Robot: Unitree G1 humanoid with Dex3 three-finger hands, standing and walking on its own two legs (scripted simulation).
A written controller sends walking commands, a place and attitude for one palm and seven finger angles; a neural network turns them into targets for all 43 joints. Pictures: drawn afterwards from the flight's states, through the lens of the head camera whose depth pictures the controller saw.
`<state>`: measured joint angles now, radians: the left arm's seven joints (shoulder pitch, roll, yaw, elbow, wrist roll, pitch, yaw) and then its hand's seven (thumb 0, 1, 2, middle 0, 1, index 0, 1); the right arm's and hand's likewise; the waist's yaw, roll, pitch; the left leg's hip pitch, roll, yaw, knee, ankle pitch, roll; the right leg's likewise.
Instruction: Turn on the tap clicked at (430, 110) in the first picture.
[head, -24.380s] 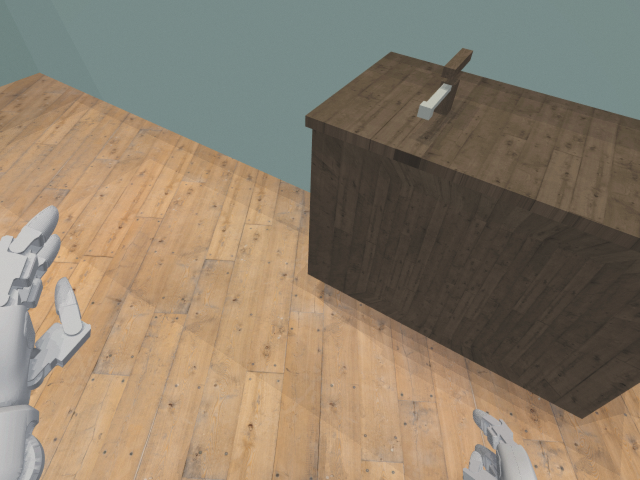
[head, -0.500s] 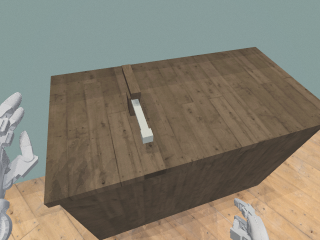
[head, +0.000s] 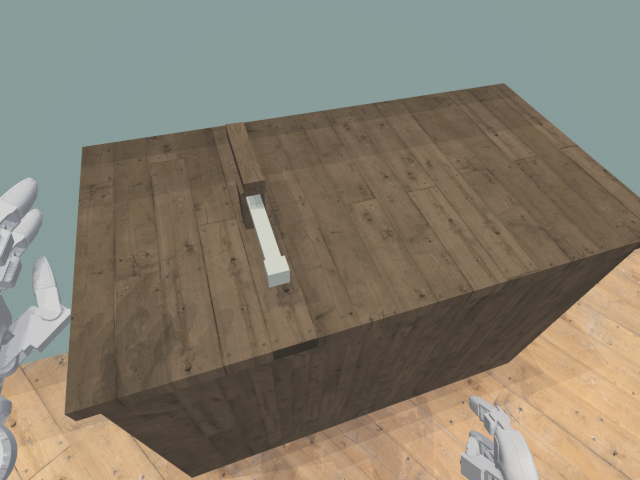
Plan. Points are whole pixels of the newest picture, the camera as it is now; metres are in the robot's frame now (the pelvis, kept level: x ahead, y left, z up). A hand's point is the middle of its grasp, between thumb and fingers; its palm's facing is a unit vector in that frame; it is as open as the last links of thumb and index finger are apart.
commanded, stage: shuffle to correct the standing spot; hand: left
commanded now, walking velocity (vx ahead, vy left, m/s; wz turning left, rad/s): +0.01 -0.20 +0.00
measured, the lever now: (276, 271) +0.35 +0.08 +0.06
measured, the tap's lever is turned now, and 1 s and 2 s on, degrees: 0 0 0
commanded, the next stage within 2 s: none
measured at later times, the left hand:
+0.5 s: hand (60, 319) +0.22 +0.24 +0.17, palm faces +0.34 -0.86 -0.39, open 7.4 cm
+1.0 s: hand (72, 326) +0.22 +0.23 +0.16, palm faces +0.34 -0.86 -0.37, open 7.4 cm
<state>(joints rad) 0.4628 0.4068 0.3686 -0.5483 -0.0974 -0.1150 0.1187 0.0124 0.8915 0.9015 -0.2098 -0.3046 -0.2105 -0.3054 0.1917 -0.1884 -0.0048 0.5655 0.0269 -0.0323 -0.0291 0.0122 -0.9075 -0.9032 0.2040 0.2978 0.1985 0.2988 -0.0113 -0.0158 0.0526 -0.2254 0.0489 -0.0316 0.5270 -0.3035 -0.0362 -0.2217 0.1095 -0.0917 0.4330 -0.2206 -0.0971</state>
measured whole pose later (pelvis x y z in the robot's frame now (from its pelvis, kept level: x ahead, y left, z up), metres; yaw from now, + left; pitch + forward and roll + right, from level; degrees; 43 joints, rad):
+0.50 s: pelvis +0.00 +0.00 +0.00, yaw +0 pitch +0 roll -1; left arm 0.47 0.40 0.36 -0.54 -0.10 -0.10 0.12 0.01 0.89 0.90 -0.21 -0.30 -0.21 -0.31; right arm 0.19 -0.19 0.00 0.56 0.03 -0.03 -0.03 0.01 -0.91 -0.90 0.20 0.30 0.20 0.30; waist -0.01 0.00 0.05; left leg -0.22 0.04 -0.03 0.52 -0.29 -0.03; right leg -0.22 0.11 -0.09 0.42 -0.21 -0.10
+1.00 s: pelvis -0.01 -0.01 +0.00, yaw +0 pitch +0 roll -1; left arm 0.48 0.38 0.35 -0.53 -0.10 -0.09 0.13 0.01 0.89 0.90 -0.21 -0.30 -0.21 -0.31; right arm 0.20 -0.20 0.00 0.57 0.04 -0.02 -0.03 0.01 -0.91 -0.90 0.20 0.30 0.20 0.30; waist -0.01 0.00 0.04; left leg -0.23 0.06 -0.03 0.51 -0.29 -0.04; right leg -0.22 0.12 -0.09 0.41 -0.20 -0.11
